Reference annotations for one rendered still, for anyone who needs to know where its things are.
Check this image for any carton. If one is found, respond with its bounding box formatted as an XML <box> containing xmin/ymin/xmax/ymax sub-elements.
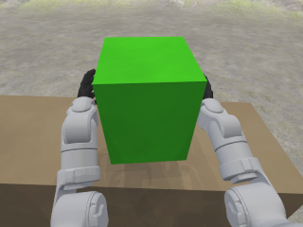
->
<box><xmin>92</xmin><ymin>36</ymin><xmax>207</xmax><ymax>165</ymax></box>

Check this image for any pedestal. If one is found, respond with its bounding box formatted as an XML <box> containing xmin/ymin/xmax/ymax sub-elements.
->
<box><xmin>0</xmin><ymin>95</ymin><xmax>303</xmax><ymax>227</ymax></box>

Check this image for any robot left forearm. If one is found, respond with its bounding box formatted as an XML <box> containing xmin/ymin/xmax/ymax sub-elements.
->
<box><xmin>50</xmin><ymin>96</ymin><xmax>100</xmax><ymax>227</ymax></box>

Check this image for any left robot upper arm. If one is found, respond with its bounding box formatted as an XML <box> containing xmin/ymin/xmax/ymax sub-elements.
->
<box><xmin>51</xmin><ymin>191</ymin><xmax>109</xmax><ymax>227</ymax></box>

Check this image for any robot right hand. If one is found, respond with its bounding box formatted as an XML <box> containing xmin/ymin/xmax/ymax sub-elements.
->
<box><xmin>203</xmin><ymin>74</ymin><xmax>214</xmax><ymax>100</ymax></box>

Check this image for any right robot upper arm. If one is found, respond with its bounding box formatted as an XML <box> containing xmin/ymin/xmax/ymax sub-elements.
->
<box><xmin>224</xmin><ymin>182</ymin><xmax>303</xmax><ymax>227</ymax></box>

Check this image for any robot left hand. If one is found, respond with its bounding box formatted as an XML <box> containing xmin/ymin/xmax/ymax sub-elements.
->
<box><xmin>77</xmin><ymin>69</ymin><xmax>97</xmax><ymax>105</ymax></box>

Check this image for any robot right forearm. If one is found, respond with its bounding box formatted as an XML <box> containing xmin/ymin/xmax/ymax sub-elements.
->
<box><xmin>197</xmin><ymin>98</ymin><xmax>286</xmax><ymax>217</ymax></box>

